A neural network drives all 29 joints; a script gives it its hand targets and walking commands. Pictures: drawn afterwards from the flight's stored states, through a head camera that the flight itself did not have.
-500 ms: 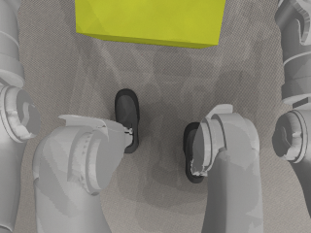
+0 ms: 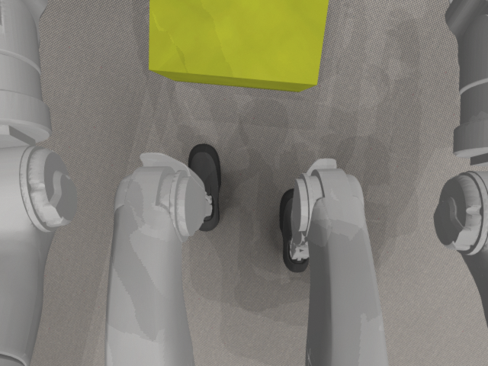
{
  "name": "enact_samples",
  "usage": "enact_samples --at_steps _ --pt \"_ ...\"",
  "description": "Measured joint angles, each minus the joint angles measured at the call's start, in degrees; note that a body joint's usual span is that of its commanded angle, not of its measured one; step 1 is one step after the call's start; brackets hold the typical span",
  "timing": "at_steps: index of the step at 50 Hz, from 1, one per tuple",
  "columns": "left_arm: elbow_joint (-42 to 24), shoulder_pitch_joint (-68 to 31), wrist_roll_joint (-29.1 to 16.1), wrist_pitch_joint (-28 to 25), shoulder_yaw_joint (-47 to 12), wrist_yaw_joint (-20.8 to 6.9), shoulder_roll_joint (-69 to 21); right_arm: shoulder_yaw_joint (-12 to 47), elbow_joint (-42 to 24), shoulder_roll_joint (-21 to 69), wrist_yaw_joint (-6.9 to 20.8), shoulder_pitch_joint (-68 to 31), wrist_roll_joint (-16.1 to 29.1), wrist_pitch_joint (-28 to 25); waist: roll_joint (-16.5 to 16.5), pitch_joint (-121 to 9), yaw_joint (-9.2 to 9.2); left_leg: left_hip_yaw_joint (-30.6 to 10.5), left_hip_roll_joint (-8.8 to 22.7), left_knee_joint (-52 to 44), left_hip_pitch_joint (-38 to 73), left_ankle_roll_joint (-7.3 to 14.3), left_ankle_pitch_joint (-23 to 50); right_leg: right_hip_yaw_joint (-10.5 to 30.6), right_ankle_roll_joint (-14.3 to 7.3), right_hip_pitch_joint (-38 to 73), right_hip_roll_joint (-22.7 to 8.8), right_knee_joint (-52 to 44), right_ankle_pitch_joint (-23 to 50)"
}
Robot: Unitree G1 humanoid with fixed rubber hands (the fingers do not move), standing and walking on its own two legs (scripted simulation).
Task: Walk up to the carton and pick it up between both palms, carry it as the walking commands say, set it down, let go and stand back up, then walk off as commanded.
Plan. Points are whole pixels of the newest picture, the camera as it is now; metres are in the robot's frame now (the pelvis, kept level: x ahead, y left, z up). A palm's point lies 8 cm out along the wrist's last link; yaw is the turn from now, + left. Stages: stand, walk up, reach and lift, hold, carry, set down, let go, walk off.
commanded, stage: set down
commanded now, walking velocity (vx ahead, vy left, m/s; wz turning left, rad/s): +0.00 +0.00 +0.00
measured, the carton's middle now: (240, 11) +0.58 +0.03 -0.36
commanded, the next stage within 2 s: let go in 0.70 s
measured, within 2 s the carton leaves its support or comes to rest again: neither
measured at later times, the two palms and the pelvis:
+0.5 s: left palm out of the picture +0.57 +0.26 +0.05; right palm out of the picture +0.57 -0.21 +0.05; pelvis +0.01 +0.00 +0.13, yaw -1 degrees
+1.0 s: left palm out of the picture +0.50 +0.27 +0.09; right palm out of the picture +0.50 -0.24 +0.09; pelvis +0.02 +0.00 +0.20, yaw -1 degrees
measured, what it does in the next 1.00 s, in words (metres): rises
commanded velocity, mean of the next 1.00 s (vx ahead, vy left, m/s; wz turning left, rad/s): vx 0.00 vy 0.00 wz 0.00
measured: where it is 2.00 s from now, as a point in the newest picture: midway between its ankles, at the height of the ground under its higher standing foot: (251, 223)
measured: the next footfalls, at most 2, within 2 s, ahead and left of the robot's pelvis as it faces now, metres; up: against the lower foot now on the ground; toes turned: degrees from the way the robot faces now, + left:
none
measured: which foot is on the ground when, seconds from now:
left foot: down 0.00-1.00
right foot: down 0.00-1.00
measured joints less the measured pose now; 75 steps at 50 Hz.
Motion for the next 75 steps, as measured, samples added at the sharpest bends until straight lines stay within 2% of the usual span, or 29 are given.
enact_samples --at_steps 17,33,38,43,45,49,51,55,58,62,65,68,75 --pt "-6.2 3.74 0.01 3.77 0.0 -2.2 1.87 0.01 -2.98 -0.69 1.04 0.88 0.01 3.66 -0.65 -0.01 0.0 0.0 -0.24 -15.81 16.03 -0.42 0.92 0.82 0.0 14.9 0.45 -17.63 3.91" --pt "-7.11 5.72 0.0 4.27 0.0 -2.9 1.88 0.0 -2.35 -1.37 3.81 2.49 0.01 2.8 -0.14 -0.27 0.02 0.0 -0.55 -34.34 30.72 -0.52 6.45 1.4 0.0 28.4 0.52 -36.84 11.31" --pt "-7.12 6.77 0.0 3.18 0.01 -4.1 1.78 0.0 -0.83 -1.38 4.57 3.34 0.0 0.92 -0.02 -0.6 0.02 0.0 -0.59 -37.68 32.39 -0.58 7.71 1.48 0.0 29.84 0.52 -40.11 12.75" --pt "-7.09 9.35 0.2 3.04 0.01 -5.1 1.78 -0.01 -0.81 -1.38 4.02 5.52 -0.01 0.88 -0.27 0.1 0.03 0.0 -0.6 -38.57 33.32 -0.58 7.82 1.51 0.0 30.76 0.52 -41.08 12.92" --pt "-9.08 12.72 0.28 3.08 0.01 -5.37 1.74 0.0 -2.75 -1.38 3.26 8.46 0.0 1.56 -0.39 0.12 0.03 0.0 -0.61 -38.9 33.93 -0.58 7.75 1.52 0.0 31.4 0.52 -41.51 12.92" --pt "-18.72 24.65 0.28 4.35 -0.06 -5.46 1.74 0.01 -11.91 -1.38 2.06 19.73 0.01 3.36 -0.68 0.08 0.03 0.0 -0.64 -40.24 37.35 -0.58 7.47 1.59 0.0 34.92 0.52 -43.2 12.91" --pt "-23.31 31.19 0.27 5.11 -0.79 -5.72 1.68 0.01 -16.08 -1.3 2.03 26.16 0.01 3.98 -0.76 0.05 0.03 0.0 -0.66 -41.23 40.17 -0.6 7.31 1.64 0.0 37.83 0.52 -44.44 12.91" --pt "-28.2 42.07 0.28 5.29 -2.6 -6.38 0.14 0.02 -20.15 -0.51 2.79 37.21 0.02 3.91 -0.57 -0.07 0.02 0.0 -0.71 -43.45 47.37 -0.65 6.98 1.76 0.0 45.23 0.52 -47.28 12.99" --pt "-28.39 47.73 0.29 4.81 -3.31 -6.8 -2.36 0.03 -20.29 1.07 3.9 43.66 0.02 2.64 -0.43 -2.45 0.02 0.0 -0.73 -45.18 51.68 -0.71 6.92 1.83 0.0 49.62 0.52 -49.36 13.23" --pt "-28.2 56.26 0.31 2.35 -4.22 -7.24 -6.98 0.03 -19.98 4.55 5.24 52.75 0.01 -0.09 -0.37 -13.16 0.03 0.0 -0.76 -47.52 53.05 -0.86 6.92 1.94 0.0 51.06 0.52 -52.09 13.58" --pt "-25.82 60.93 2.16 -0.44 -4.82 -7.79 -9.96 0.01 -16.24 6.73 6.33 56.49 -0.64 -3.12 -0.5 -17.78 0.03 0.0 -0.87 -50.33 56.91 -0.86 6.93 2.0 0.0 54.98 0.41 -55.26 13.85" --pt "-25.21 65.77 4.43 -2.95 -5.43 -7.92 -12.62 0.01 -13.33 8.3 7.0 60.13 -2.14 -6.57 -0.81 -18.42 0.03 0.0 -1.22 -53.78 62.73 -0.86 7.15 2.0 0.0 60.89 0.0 -59.1 14.64" --pt "-25.21 78.35 8.1 -7.71 -5.77 -7.92 -16.39 0.45 -13.11 11.07 7.56 72.78 -4.73 -12.81 -1.82 -18.44 0.03 0.0 -2.35 -62.3 76.56 -1.39 8.0 2.09 0.0 75.12 -1.15 -68.55 15.75"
